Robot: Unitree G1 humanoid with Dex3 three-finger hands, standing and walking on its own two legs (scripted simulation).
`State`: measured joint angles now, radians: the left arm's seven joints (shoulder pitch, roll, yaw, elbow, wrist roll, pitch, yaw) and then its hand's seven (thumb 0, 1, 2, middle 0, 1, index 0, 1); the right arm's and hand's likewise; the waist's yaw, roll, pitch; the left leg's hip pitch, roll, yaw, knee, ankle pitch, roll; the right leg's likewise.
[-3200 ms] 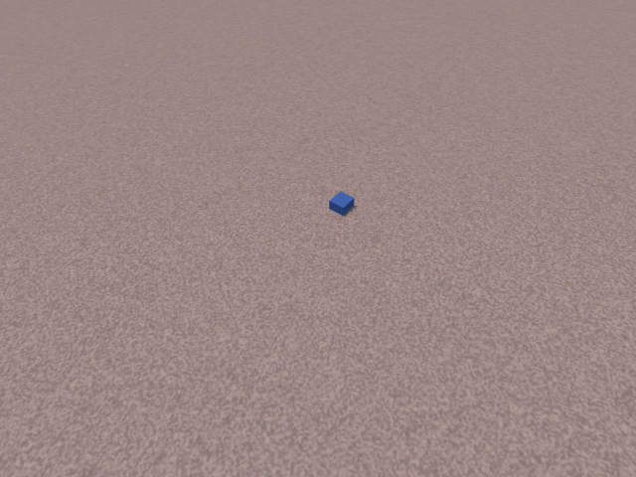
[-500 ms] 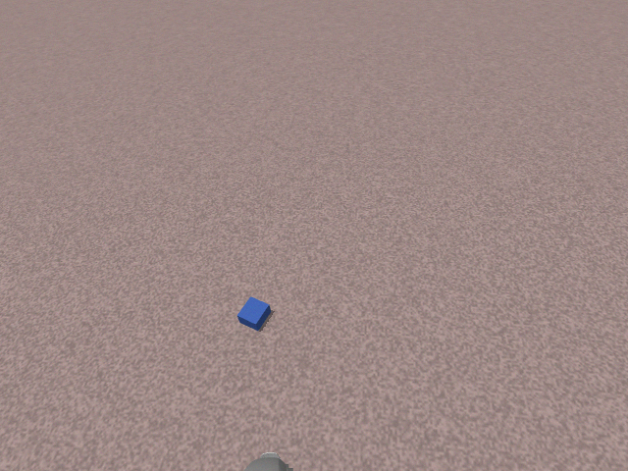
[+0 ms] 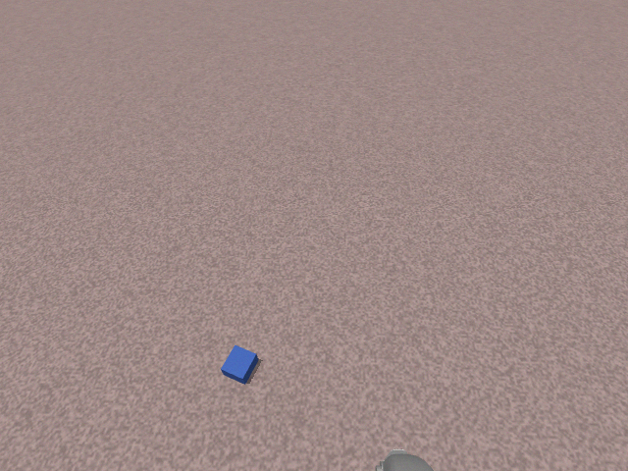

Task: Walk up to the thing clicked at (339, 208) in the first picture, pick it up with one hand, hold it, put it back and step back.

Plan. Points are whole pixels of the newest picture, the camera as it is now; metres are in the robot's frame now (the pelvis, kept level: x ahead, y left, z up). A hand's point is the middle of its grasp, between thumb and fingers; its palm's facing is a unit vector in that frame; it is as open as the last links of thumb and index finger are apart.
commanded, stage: walk up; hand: left
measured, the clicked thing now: (240, 364) +0.58 +0.27 -0.74
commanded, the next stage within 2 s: none
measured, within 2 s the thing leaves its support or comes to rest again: neither
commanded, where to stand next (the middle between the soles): +0.27 +0.02 m, yaw +1 degrees
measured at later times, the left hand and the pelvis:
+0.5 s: hand out of the picture +0.17 +0.30 -0.15, palm faces +0.02 -0.93 -0.38, open 7.4 cm; pelvis +0.14 +0.02 -0.01, yaw +2 degrees
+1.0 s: hand (137, 423) +0.25 +0.29 -0.15, palm faces -0.05 -0.92 -0.40, open 7.4 cm; pelvis +0.19 +0.02 -0.01, yaw -1 degrees
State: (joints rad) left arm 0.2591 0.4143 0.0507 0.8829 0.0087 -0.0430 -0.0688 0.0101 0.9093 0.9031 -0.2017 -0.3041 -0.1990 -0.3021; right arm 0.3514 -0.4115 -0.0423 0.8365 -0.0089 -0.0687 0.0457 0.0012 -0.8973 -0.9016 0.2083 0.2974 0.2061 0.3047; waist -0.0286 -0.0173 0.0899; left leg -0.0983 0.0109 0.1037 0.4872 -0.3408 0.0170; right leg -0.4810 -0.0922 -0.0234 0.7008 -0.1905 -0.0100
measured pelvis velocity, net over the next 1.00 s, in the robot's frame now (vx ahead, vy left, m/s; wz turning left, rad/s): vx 0.19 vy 0.02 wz -0.02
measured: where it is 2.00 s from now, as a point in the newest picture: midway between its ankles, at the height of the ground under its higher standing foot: outside the picture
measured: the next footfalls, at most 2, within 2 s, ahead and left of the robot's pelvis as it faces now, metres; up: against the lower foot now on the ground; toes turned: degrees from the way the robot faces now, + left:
right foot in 0.06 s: +0.17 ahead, -0.13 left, +0.00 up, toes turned -4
left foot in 0.48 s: +0.27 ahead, +0.14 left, +0.00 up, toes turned +2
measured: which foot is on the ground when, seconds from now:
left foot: down 0.00-0.08, up 0.10-0.46, down 0.48-1.00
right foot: up 0.00-0.04, down 0.06-0.52, up 0.54-0.88, down 0.90-1.00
